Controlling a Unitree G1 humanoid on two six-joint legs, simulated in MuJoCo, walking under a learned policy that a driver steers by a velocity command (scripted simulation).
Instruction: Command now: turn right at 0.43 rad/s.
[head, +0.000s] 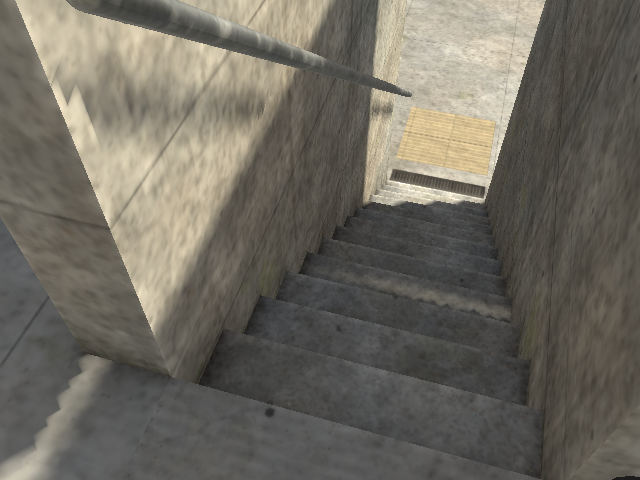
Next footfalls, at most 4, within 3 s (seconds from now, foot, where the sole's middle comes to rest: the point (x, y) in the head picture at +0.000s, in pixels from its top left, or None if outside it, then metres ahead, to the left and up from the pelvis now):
0.42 right None -0.01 -0.15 -0.77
0.84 left None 0.12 0.06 -0.77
1.20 left None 0.27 0.07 -0.77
1.64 right None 0.47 -0.12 -0.77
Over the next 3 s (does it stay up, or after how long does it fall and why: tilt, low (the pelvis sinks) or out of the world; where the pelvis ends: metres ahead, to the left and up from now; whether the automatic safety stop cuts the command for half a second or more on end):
stays up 0.65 -0.11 -0.20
